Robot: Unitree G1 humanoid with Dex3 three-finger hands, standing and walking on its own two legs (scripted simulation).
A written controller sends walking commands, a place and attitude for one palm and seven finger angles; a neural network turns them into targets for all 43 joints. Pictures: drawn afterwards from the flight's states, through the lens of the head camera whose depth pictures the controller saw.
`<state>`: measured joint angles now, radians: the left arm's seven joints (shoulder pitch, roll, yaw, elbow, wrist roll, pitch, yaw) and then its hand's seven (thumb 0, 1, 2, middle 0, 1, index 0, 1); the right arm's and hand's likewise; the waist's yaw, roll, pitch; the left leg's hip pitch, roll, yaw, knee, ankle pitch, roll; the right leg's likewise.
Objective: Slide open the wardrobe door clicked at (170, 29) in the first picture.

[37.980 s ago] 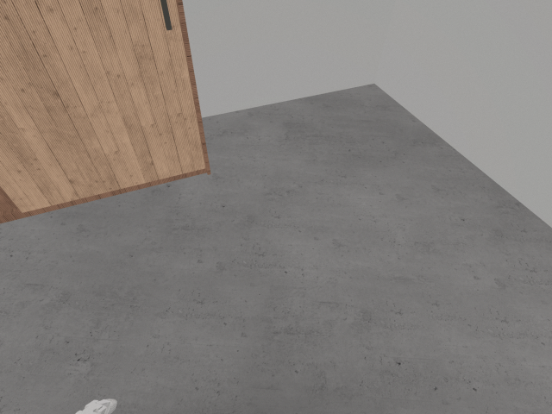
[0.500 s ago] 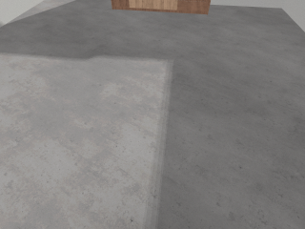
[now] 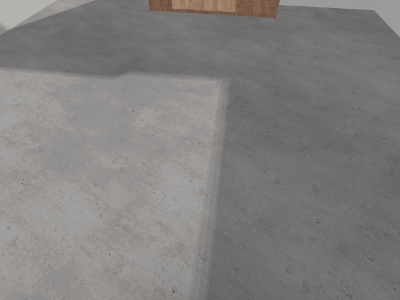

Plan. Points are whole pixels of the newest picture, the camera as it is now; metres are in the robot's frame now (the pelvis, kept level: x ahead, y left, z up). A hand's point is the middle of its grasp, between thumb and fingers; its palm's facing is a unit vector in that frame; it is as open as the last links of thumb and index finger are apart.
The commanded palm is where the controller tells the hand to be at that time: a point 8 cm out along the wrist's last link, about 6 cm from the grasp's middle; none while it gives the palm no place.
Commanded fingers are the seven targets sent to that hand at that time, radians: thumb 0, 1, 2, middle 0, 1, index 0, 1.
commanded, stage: look to check the result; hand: right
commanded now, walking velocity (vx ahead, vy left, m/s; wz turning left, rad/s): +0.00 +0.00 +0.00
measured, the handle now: out of the picture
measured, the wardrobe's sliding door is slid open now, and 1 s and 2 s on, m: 0.54 0.54 0.54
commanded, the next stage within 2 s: none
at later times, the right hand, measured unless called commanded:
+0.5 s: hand out of the picture +0.02 -0.17 -0.18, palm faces +0.01 +0.98 -0.18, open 7.4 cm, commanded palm none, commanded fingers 0.00 -0.90 -0.90 0.20 0.30 0.20 0.30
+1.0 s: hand out of the picture +0.06 -0.20 -0.17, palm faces -0.01 +0.97 -0.24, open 7.4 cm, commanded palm none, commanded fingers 0.00 -0.90 -0.90 0.20 0.30 0.20 0.30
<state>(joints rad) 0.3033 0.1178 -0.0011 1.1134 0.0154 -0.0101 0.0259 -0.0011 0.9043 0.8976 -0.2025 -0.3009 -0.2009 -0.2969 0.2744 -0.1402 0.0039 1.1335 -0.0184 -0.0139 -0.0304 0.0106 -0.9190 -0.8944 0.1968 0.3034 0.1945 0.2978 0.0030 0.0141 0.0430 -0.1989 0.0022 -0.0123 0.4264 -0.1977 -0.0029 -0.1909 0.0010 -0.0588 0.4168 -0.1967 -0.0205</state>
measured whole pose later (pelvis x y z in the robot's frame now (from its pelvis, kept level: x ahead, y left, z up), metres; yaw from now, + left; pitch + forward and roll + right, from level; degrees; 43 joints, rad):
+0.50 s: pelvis +0.01 +0.00 +0.00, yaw +0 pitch -2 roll +0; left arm 0.25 0.16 0.00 1.13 0.01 -0.01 0.02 0.00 0.90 0.90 -0.20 -0.30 -0.20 -0.30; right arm 0.25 -0.17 0.01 1.14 -0.02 -0.02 -0.02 0.01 -0.91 -0.89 0.20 0.30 0.19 0.30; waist 0.00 0.01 0.05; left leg -0.16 0.00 -0.01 0.39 -0.20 0.00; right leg -0.15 0.00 -0.05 0.39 -0.20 -0.02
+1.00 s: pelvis +0.02 +0.00 +0.00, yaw +0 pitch -2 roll +0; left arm 0.20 0.23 0.00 1.13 0.02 -0.02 0.02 0.00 0.90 0.90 -0.20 -0.30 -0.20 -0.30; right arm 0.19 -0.24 0.00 1.14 -0.01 -0.03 -0.01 0.01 -0.91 -0.89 0.20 0.30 0.20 0.30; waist 0.00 0.01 0.05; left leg -0.13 0.00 -0.01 0.36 -0.19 0.00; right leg -0.12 0.00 -0.05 0.35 -0.19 -0.01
